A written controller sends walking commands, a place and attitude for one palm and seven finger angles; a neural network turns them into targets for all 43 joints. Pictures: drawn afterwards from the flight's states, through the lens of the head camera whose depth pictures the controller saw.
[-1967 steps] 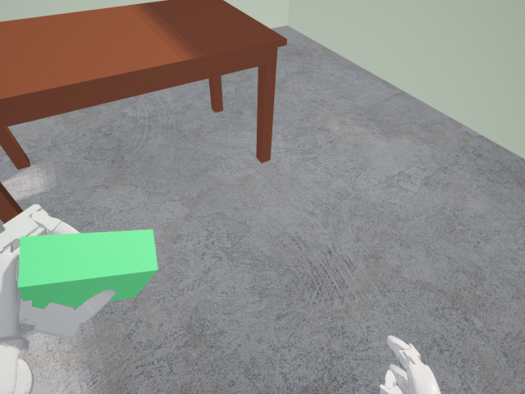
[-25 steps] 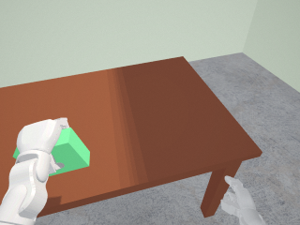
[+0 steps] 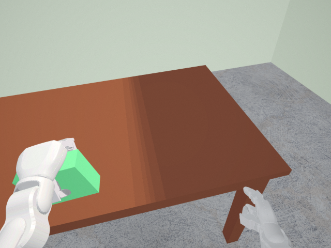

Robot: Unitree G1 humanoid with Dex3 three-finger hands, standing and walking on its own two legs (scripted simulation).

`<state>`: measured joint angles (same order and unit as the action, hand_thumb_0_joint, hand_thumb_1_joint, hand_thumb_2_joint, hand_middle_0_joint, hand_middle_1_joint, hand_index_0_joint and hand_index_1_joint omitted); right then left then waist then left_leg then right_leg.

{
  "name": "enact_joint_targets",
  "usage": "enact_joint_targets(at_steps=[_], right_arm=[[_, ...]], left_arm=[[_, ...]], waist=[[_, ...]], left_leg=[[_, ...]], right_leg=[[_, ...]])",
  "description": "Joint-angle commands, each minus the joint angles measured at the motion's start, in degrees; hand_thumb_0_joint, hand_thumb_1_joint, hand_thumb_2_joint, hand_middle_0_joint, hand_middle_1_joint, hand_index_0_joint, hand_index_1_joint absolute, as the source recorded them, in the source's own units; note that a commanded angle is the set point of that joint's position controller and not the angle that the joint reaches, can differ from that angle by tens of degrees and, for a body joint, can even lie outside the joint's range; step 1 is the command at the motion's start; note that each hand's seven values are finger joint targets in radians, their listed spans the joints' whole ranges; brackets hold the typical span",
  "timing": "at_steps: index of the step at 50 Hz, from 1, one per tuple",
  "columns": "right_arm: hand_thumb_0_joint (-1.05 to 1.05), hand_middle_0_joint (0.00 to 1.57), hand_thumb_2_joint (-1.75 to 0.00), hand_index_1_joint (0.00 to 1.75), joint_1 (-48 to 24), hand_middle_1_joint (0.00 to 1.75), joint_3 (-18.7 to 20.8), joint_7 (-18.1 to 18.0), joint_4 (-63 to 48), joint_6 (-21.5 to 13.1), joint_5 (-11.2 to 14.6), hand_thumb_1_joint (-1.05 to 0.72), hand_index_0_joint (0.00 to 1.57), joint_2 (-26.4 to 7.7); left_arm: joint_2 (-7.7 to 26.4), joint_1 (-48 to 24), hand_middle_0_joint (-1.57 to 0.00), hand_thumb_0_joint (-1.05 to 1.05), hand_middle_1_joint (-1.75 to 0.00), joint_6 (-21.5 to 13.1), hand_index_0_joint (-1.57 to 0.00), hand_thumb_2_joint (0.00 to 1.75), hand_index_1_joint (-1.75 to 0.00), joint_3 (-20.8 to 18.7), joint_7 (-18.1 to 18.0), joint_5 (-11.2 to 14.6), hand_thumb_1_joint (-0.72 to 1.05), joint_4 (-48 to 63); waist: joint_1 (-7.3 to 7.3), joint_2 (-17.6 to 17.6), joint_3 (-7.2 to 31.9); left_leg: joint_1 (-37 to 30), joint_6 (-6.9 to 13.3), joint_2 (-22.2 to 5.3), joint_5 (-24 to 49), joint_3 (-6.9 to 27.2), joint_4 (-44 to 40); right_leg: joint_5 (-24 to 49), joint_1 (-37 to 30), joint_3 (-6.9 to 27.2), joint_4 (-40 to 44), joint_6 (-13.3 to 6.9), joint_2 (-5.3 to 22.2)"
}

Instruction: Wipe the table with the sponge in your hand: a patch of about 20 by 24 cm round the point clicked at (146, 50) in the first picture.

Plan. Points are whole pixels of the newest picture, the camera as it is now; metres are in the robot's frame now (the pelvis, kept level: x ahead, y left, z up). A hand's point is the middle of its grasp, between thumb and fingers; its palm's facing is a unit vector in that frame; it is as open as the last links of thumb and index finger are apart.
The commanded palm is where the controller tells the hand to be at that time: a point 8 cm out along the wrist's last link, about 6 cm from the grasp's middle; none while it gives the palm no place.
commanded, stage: bring the sponge back beside the body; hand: left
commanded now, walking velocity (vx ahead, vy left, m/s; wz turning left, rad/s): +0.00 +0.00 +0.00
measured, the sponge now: (66, 183) +0.21 +0.29 +0.07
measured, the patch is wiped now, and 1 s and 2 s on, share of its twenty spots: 0.95 0.95 0.95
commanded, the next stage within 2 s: step back with the hand held close in 0.84 s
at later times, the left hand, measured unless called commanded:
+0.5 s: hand (56, 185) +0.18 +0.28 +0.11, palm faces +0.09 -0.12 -0.99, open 9.3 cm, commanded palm +0.15 +0.28 +0.18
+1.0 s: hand (60, 184) +0.18 +0.27 +0.11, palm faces +0.14 -0.29 -0.95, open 9.3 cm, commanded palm +0.15 +0.28 +0.17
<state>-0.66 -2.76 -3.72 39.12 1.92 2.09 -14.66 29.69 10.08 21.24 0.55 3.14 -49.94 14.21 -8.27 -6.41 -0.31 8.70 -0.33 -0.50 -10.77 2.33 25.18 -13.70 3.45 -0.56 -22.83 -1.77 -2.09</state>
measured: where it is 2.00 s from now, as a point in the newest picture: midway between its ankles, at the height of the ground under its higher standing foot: outside the picture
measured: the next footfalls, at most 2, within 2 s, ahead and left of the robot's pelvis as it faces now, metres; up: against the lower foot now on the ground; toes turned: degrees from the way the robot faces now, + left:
none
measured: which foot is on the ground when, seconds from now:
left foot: down 0.00-1.00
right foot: down 0.00-1.00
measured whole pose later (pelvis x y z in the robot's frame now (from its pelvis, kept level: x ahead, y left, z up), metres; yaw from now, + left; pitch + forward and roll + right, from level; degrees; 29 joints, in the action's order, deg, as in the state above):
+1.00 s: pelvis -0.01 +0.00 +0.00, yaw +0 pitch -6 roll -1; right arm 0.8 -2.7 -3.6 37.7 1.4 1.7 -14.5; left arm 28.4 16.7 19.4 -2.0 1.0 -39.4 19.6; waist -8.1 -6.6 -0.2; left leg 9.6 -0.3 -1.2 -11.1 2.5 26.7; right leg -13.6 4.2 -0.6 -23.8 -2.1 -2.9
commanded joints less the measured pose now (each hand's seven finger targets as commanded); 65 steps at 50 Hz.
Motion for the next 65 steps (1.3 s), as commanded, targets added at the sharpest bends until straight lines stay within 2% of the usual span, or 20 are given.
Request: enact_joint_targets(at_steps=[1, 3, 18, 19, 23, 26, 28, 31, 33, 36, 38, 48, 49, 50, 51, 53, 56, 58, 62, 65], right_arm=[[0.00, 0.20, -0.90, 0.30, -13.7, 0.30, 1.9, -0.2, -10.8, -3.2, -0.3, -0.90, 0.20, -5.7], [0.00, 0.20, -0.90, 0.30, -14.4, 0.30, 1.9, -0.3, -11.0, -3.3, -0.2, -0.90, 0.20, -5.7], [0.00, 0.20, -0.90, 0.30, -14.6, 0.30, 1.9, -0.2, -11.1, -4.1, -0.2, -0.90, 0.20, -5.5], [0.00, 0.20, -0.90, 0.30, -14.3, 0.30, 1.6, -0.1, -11.3, -4.1, -0.3, -0.90, 0.20, -5.1], [0.00, 0.20, -0.90, 0.30, -14.7, 0.30, 1.9, 0.0, -11.3, -4.2, -0.3, -0.90, 0.20, -5.3], [0.00, 0.20, -0.90, 0.30, -13.7, 0.30, 1.9, -0.1, -10.7, -4.1, -0.6, -0.90, 0.20, -5.3], [0.00, 0.20, -0.90, 0.30, -14.5, 0.30, 1.8, -0.4, -10.9, -4.3, -0.3, -0.90, 0.20, -5.4], [0.00, 0.20, -0.90, 0.30, -13.7, 0.30, 1.8, -0.4, -10.4, -4.3, -0.5, -0.90, 0.20, -5.4], [0.00, 0.20, -0.90, 0.30, -14.7, 0.30, 1.7, -0.7, -11.0, -4.8, -0.3, -0.90, 0.20, -5.3], [0.00, 0.20, -0.90, 0.30, -13.6, 0.30, 1.9, -0.5, -10.4, -4.7, -0.7, -0.90, 0.20, -5.2], [0.00, 0.20, -0.90, 0.30, -14.4, 0.30, 1.7, -0.6, -10.9, -4.6, -0.4, -0.90, 0.20, -5.4], [0.00, 0.20, -0.90, 0.30, -13.6, 0.30, 2.0, -0.4, -10.0, -4.1, -0.4, -0.90, 0.20, -5.8], [0.00, 0.20, -0.90, 0.30, -4.6, 0.30, 1.3, -0.2, -22.6, -4.1, -0.1, -0.90, 0.20, -3.1], [0.00, 0.20, -0.90, 0.30, -0.4, 0.30, 0.0, -0.2, -17.5, -4.5, -1.2, -0.90, 0.20, -3.5], [0.00, 0.20, -0.90, 0.30, 3.0, 0.30, 1.1, -0.5, -17.2, -4.5, -0.7, -0.90, 0.20, -3.3], [0.00, 0.20, -0.90, 0.30, 4.3, 0.30, 1.5, -1.3, -17.0, -5.6, -1.2, -0.90, 0.20, -4.5], [0.00, 0.20, -0.90, 0.30, 5.7, 0.30, 2.7, -1.4, -17.1, -6.1, -1.4, -0.90, 0.20, -6.1], [0.00, 0.20, -0.90, 0.30, 6.2, 0.30, 3.2, -1.4, -16.9, -6.3, -1.5, -0.90, 0.20, -6.1], [0.00, 0.20, -0.90, 0.30, 7.0, 0.30, 4.2, -1.3, -16.9, -6.3, -1.0, -0.90, 0.20, -5.8], [0.00, 0.20, -0.90, 0.30, 6.3, 0.30, 4.5, -1.4, -16.8, -6.9, -1.0, -0.90, 0.20, -6.3]], left_arm=[[12.1, -10.3, -1.20, 0.00, -1.60, -0.9, -1.20, 1.30, -1.60, -8.0, -2.9, -1.9, 0.10, 12.4], [14.6, -11.5, -1.20, 0.00, -1.60, -1.2, -1.20, 1.30, -1.60, -9.9, -3.4, -2.0, 0.10, 15.6], [13.5, -6.5, -1.20, 0.00, -1.60, -0.7, -1.20, 1.30, -1.60, -9.6, -4.2, -1.9, 0.10, 17.7], [11.2, -6.5, -1.20, 0.00, -1.60, -0.4, -1.20, 1.30, -1.60, -7.6, -4.0, -2.3, 0.10, 17.0], [14.1, -5.1, -1.20, 0.00, -1.60, -0.8, -1.20, 1.30, -1.60, -10.3, -4.7, -2.3, 0.10, 19.7], [11.4, -4.2, -1.20, 0.00, -1.60, -0.4, -1.20, 1.30, -1.60, -8.1, -4.5, -2.0, 0.10, 16.7], [13.5, -5.9, -1.20, 0.00, -1.60, -0.5, -1.20, 1.30, -1.60, -9.7, -4.6, -1.8, 0.10, 17.7], [11.3, -5.7, -1.20, 0.00, -1.60, -0.6, -1.20, 1.30, -1.60, -7.7, -4.4, -2.0, 0.10, 16.2], [13.4, -7.5, -1.20, 0.00, -1.60, -1.0, -1.20, 1.30, -1.60, -9.1, -4.4, -2.1, 0.10, 18.7], [11.1, -4.7, -1.20, 0.00, -1.60, -1.0, -1.20, 1.30, -1.60, -7.6, -4.1, -2.0, 0.10, 16.5], [13.6, -6.5, -1.20, 0.00, -1.60, -1.0, -1.20, 1.30, -1.60, -9.4, -4.2, -2.1, 0.10, 18.7], [13.1, -4.8, -1.20, 0.00, -1.60, 0.0, -1.20, 1.30, -1.60, -9.8, -4.6, -2.5, 0.10, 12.9], [1.3, -13.1, -1.20, 0.00, -1.60, -12.9, -1.20, 1.30, -1.60, -18.8, -5.9, 49.0, 0.10, 25.5], [7.4, -3.7, -1.20, 0.00, -1.60, -17.3, -1.20, 1.30, -1.60, -21.3, -6.9, 49.0, 0.10, 13.7], [4.9, -1.7, -1.20, 0.00, -1.60, -20.3, -1.20, 1.30, -1.60, -22.0, -7.4, 51.9, 0.10, 17.6], [8.5, -2.1, -1.20, 0.00, -1.60, -24.7, -1.20, 1.30, -1.60, -25.6, -8.9, 53.7, 0.10, 28.3], [4.7, 8.0, -1.20, 0.00, -1.60, -28.0, -1.20, 1.30, -1.60, -26.2, -10.0, 54.7, 0.10, 30.7], [6.1, 12.4, -1.20, 0.00, -1.60, -28.8, -1.20, 1.30, -1.60, -28.8, -10.4, 54.9, 0.10, 30.9], [3.6, 16.7, -1.20, 0.00, -1.60, -30.4, -1.20, 1.30, -1.60, -28.4, -10.4, 54.9, 0.10, 28.4], [3.0, 17.5, -1.20, 0.00, -1.60, -31.1, -1.20, 1.30, -1.60, -27.8, -10.5, 54.7, 0.10, 29.0]], waist=[[-0.10, 1.8, 7.8], [0.14, -0.1, 8.2], [-0.03, 1.3, 6.7], [-0.35, 0.5, 6.7], [-0.49, -0.3, 7.0], [-0.19, 1.5, 5.5], [0.08, 1.9, 5.8], [0.05, 1.1, 5.9], [-0.01, -0.5, 6.2], [-0.18, 1.8, 5.8], [0.05, -0.1, 5.9], [0.35, 1.4, 4.9], [6.53, 9.4, -4.7], [5.63, 15.7, -1.5], [5.94, 18.9, 2.0], [6.73, 9.3, 7.3], [6.40, -3.1, 10.1], [6.46, -4.2, 8.2], [7.02, 2.9, 10.9], [6.99, 1.0, 10.9]], left_leg=[[-4.8, 2.9, 1.7, 8.1, 1.9, -2.8], [-4.7, 2.7, 1.5, 6.1, 2.4, -3.4], [-3.9, 2.7, 1.4, 3.7, 2.5, -3.4], [-3.3, 2.8, 1.7, 3.6, 1.9, -3.2], [-3.5, 2.8, 1.5, 3.4, 2.6, -3.4], [-3.6, 2.8, 1.4, 4.0, 1.8, -2.9], [-3.8, 2.7, 1.5, 2.4, 2.1, -3.1], [-3.8, 2.8, 1.5, 3.6, 1.7, -2.8], [-4.1, 2.8, 1.7, 2.6, 2.2, -3.3], [-3.9, 2.8, 1.5, 3.8, 1.6, -2.9], [-3.8, 2.7, 1.6, 2.6, 2.1, -3.4], [-3.2, 2.5, 1.5, 4.1, 1.7, -2.9], [-0.2, 3.8, 0.3, -6.8, 1.4, 2.7], [0.1, 3.6, 0.8, -9.0, 1.7, 5.4], [-0.2, 3.1, 0.5, -8.9, 1.7, 8.7], [-1.8, 2.9, -1.0, -4.3, 2.3, 9.6], [3.0, 3.6, -3.8, 2.3, 5.1, 6.1], [6.8, 3.4, -4.4, 4.5, 6.6, 5.7], [8.2, 3.1, -5.0, 8.4, 7.0, 8.0], [8.8, 3.5, -5.7, 5.9, 8.8, 4.9]], right_leg=[[7.3, 3.4, 3.9, 4.8, -2.6, 0.3], [4.9, 3.1, 5.8, 4.7, -2.8, 0.1], [1.9, 4.1, 6.2, 5.1, -2.7, -0.2], [1.8, 4.2, 4.5, 4.8, -2.6, 0.1], [1.9, 3.5, 6.3, 4.7, -2.8, -0.3], [2.3, 4.9, 4.6, 5.3, -2.5, 0.0], [0.5, 4.9, 6.9, 5.7, -2.6, -0.1], [1.9, 5.0, 4.9, 5.5, -2.5, 0.0], [0.9, 4.4, 6.5, 5.5, -2.7, -0.1], [2.0, 4.7, 4.7, 5.5, -2.4, 0.1], [1.0, 4.3, 6.5, 5.5, -2.7, -0.2], [2.3, 5.0, 6.0, 5.5, -2.7, -0.4], [4.8, 18.3, 9.3, 8.5, -1.8, 1.7], [1.3, 19.2, 8.6, 8.6, -2.1, 3.9], [2.3, 18.3, 8.9, 8.4, -1.9, 7.5], [10.5, 16.9, 9.1, 3.8, -2.5, 10.2], [12.1, 13.5, 4.3, -3.2, -0.9, 8.1], [11.1, 13.6, 3.5, -4.4, -0.5, 7.3], [14.6, 13.1, 3.4, -5.4, -0.3, 7.2], [9.4, 13.5, 2.0, -7.0, 0.4, 5.2]])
